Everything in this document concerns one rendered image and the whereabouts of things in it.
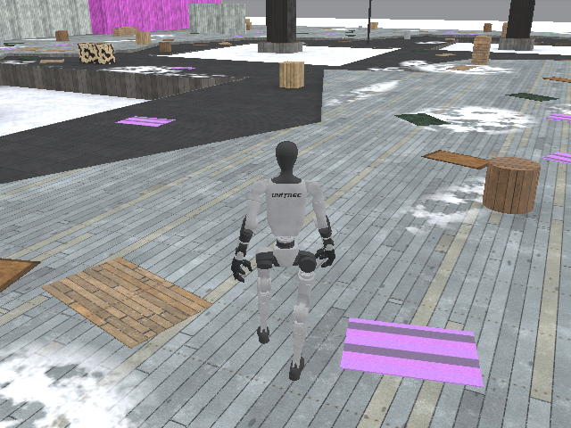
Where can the robot left forearm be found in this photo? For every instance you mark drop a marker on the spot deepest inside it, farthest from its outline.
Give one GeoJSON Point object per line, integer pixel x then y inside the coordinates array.
{"type": "Point", "coordinates": [243, 242]}

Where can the right robot upper arm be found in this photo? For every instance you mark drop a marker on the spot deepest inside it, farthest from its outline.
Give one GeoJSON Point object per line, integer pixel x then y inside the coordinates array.
{"type": "Point", "coordinates": [318, 203]}

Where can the robot right hand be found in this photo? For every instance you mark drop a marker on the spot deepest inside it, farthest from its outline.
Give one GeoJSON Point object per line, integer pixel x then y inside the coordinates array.
{"type": "Point", "coordinates": [326, 254]}

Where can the robot right shin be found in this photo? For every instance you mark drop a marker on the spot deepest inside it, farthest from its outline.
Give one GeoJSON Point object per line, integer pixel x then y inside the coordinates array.
{"type": "Point", "coordinates": [299, 335]}

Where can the left robot upper arm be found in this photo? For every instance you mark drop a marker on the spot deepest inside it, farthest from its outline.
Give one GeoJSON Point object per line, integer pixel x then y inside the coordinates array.
{"type": "Point", "coordinates": [254, 203]}

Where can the robot left hand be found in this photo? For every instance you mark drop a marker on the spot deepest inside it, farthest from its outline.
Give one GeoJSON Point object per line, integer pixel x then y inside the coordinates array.
{"type": "Point", "coordinates": [236, 268]}

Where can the robot right forearm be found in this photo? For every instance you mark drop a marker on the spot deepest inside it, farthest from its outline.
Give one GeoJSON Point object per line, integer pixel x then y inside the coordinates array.
{"type": "Point", "coordinates": [326, 236]}

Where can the robot torso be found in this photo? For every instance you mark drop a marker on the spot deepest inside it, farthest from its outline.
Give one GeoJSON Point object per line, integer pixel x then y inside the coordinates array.
{"type": "Point", "coordinates": [286, 205]}

